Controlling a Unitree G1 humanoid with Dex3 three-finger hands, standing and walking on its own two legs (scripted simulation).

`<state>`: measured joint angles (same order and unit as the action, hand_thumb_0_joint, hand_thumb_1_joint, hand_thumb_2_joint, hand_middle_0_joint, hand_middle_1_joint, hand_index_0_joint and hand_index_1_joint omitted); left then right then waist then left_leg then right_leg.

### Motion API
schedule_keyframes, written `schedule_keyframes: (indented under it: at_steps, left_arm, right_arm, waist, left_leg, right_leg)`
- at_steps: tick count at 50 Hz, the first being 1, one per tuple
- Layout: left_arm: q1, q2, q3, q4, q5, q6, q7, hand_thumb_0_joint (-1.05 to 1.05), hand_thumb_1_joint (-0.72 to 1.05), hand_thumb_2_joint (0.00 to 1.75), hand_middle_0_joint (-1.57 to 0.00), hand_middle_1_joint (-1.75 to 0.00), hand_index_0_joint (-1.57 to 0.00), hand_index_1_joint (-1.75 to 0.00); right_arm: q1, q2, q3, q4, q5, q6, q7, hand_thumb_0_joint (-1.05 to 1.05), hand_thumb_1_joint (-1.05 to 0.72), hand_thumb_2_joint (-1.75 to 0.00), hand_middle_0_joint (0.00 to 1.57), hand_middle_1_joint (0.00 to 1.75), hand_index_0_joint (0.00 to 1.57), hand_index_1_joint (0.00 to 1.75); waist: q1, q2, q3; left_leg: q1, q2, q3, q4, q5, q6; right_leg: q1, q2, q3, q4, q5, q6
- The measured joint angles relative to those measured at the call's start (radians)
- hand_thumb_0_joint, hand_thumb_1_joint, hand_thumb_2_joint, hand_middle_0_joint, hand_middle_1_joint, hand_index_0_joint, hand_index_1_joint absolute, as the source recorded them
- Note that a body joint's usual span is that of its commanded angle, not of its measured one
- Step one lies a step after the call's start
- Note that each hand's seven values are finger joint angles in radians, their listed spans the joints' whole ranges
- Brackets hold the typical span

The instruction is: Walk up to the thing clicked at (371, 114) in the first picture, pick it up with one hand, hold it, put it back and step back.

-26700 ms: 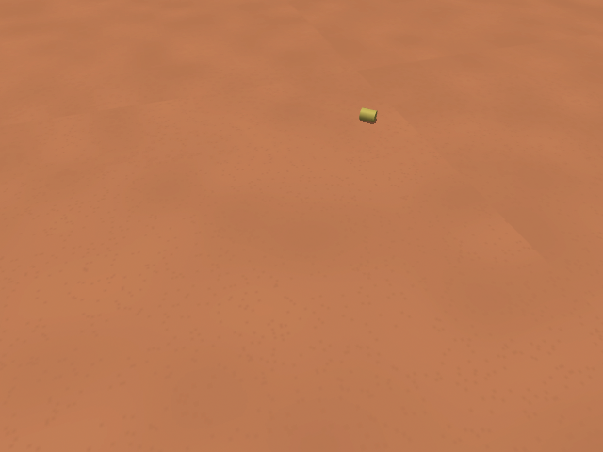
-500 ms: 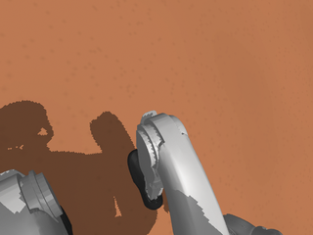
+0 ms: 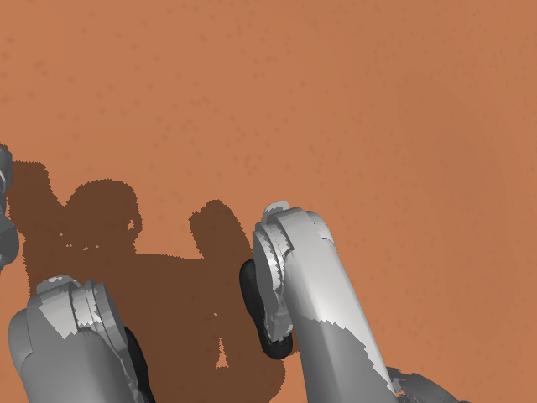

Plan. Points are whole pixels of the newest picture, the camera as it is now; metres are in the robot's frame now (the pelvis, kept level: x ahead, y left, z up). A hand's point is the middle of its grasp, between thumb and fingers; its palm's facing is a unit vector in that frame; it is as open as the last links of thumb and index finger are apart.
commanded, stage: settle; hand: left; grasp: from above
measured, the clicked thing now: out of the picture +0.49 +0.28 -0.21
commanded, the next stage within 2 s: lift in 0.56 s
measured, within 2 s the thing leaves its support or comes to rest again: neither
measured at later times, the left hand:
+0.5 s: hand out of the picture +0.48 +0.27 -0.15, palm faces +0.04 -0.51 -0.86, open 10.1 cm
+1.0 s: hand out of the picture +0.47 +0.28 -0.09, palm faces +0.04 -0.50 -0.86, open 10.2 cm
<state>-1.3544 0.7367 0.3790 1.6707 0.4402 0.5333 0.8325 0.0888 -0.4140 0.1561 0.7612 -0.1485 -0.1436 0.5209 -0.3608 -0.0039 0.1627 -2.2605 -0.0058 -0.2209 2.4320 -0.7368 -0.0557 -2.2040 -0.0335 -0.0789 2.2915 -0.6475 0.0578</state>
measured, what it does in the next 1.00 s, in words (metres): stands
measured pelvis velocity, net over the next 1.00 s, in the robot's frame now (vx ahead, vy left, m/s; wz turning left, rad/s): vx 0.00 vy -0.01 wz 0.05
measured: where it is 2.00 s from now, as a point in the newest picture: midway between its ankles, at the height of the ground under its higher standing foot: (207, 360)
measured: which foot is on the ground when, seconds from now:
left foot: down 0.00-1.00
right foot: down 0.00-1.00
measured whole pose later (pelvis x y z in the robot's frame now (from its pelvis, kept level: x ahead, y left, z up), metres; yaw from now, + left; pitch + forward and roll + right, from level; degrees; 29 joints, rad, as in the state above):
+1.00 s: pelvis +0.00 -0.01 +0.04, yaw +3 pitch +37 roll -5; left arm -1.28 0.59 0.41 1.51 0.50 0.65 0.69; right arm 0.13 -0.36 0.00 0.86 -0.09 -0.12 0.38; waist -0.26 0.05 -0.06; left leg -2.21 0.03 -0.13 2.28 -0.71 -0.05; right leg -2.21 -0.02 -0.01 2.19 -0.62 0.04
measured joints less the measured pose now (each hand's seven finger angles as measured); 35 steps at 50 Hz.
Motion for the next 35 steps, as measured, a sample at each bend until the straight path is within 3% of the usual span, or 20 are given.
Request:
schedule_keyframes:
  at_steps: [4,8,15,20,25,35]
  left_arm:
    - [-0.011,0.021,0.038,0.035,-0.008,0.011,0.000,0.00,0.02,0.56,-0.67,-0.56,-0.66,-0.52]
    - [-0.015,0.044,0.071,0.040,0.018,0.016,-0.003,0.00,0.01,0.57,-0.68,-0.55,-0.67,-0.52]
    - [-0.029,0.072,0.068,0.022,0.066,0.022,-0.012,0.00,0.01,0.58,-0.67,-0.55,-0.66,-0.52]
    - [-0.036,0.068,0.054,0.014,0.051,0.041,-0.019,0.00,0.01,0.59,-0.66,-0.56,-0.65,-0.54]
    - [-0.026,0.045,0.067,0.006,0.037,0.060,-0.037,0.00,0.01,0.60,-0.66,-0.57,-0.65,-0.54]
    - [-0.011,-0.002,0.089,-0.025,0.049,0.084,-0.050,0.00,-0.01,0.60,-0.67,-0.59,-0.66,-0.56]
  right_arm:
    - [-0.009,-0.004,0.005,0.039,-0.015,-0.012,-0.020,0.00,-0.90,-0.89,0.19,0.30,0.20,0.29]
    - [-0.013,-0.009,0.000,0.079,-0.023,-0.015,-0.035,0.00,-0.90,-0.89,0.19,0.30,0.20,0.29]
    - [0.007,-0.004,-0.020,0.102,-0.023,-0.016,-0.046,0.00,-0.90,-0.89,0.19,0.30,0.20,0.29]
    - [0.021,0.016,-0.027,0.107,-0.017,-0.022,-0.054,0.00,-0.90,-0.89,0.19,0.30,0.20,0.29]
    - [0.029,0.033,-0.032,0.107,-0.007,-0.024,-0.064,0.00,-0.89,-0.89,0.19,0.30,0.20,0.29]
    - [0.021,0.045,-0.068,0.100,0.008,-0.013,-0.088,0.00,-0.89,-0.89,0.19,0.30,0.20,0.29]
  waist:
    - [-0.017,-0.006,0.002]
    - [-0.027,-0.006,0.002]
    - [-0.026,0.000,-0.006]
    - [-0.018,0.005,-0.025]
    - [-0.009,0.011,-0.053]
    - [0.013,0.021,-0.099]
  left_leg:
    - [0.023,0.002,-0.004,-0.021,0.011,-0.003]
    - [0.030,0.006,-0.008,-0.035,0.021,-0.004]
    - [0.024,0.019,0.001,-0.054,0.035,-0.004]
    - [0.022,0.024,0.011,-0.069,0.040,-0.002]
    - [0.022,0.026,0.017,-0.079,0.039,-0.002]
    - [0.032,0.028,0.037,-0.097,0.035,0.000]
  right_leg:
    - [0.021,0.000,-0.007,-0.019,0.012,-0.007]
    - [0.027,0.003,-0.012,-0.037,0.026,-0.011]
    - [0.013,0.013,-0.006,-0.056,0.047,-0.011]
    - [0.006,0.016,0.000,-0.066,0.054,-0.010]
    - [0.003,0.016,0.004,-0.072,0.052,-0.012]
    - [0.003,0.013,0.021,-0.076,0.043,-0.013]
